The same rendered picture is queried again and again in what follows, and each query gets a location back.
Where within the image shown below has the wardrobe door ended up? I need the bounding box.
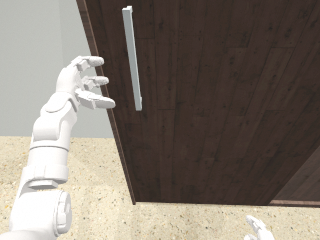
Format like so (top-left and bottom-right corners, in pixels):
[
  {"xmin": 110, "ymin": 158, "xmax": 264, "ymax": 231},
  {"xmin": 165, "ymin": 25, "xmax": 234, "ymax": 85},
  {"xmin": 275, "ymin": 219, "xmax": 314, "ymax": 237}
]
[
  {"xmin": 85, "ymin": 0, "xmax": 320, "ymax": 206},
  {"xmin": 273, "ymin": 146, "xmax": 320, "ymax": 202}
]

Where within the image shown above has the left robot hand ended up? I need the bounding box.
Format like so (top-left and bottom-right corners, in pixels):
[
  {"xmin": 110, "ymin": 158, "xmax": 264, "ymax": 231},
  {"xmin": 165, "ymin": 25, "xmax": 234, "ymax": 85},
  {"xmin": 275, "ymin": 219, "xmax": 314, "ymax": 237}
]
[{"xmin": 55, "ymin": 56, "xmax": 116, "ymax": 110}]

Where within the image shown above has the left robot forearm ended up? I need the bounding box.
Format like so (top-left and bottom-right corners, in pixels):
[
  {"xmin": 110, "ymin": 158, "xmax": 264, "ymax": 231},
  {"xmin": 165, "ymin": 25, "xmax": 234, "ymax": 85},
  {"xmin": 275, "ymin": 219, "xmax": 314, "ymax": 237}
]
[{"xmin": 8, "ymin": 92, "xmax": 79, "ymax": 232}]

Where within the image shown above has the left robot upper arm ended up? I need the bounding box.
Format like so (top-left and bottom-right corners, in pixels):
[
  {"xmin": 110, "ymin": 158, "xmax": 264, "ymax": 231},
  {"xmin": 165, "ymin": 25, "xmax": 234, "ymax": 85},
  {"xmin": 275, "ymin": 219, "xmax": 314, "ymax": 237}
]
[{"xmin": 0, "ymin": 190, "xmax": 72, "ymax": 240}]

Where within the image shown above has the handle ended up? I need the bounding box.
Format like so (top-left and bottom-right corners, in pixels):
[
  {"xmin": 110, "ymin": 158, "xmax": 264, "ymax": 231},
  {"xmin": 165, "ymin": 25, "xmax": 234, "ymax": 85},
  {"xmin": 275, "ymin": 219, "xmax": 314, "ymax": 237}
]
[{"xmin": 122, "ymin": 6, "xmax": 142, "ymax": 111}]

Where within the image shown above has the right robot hand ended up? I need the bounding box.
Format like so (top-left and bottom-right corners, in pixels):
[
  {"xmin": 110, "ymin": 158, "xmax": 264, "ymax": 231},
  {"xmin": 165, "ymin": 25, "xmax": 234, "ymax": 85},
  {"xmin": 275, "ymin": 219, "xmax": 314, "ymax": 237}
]
[{"xmin": 244, "ymin": 215, "xmax": 275, "ymax": 240}]

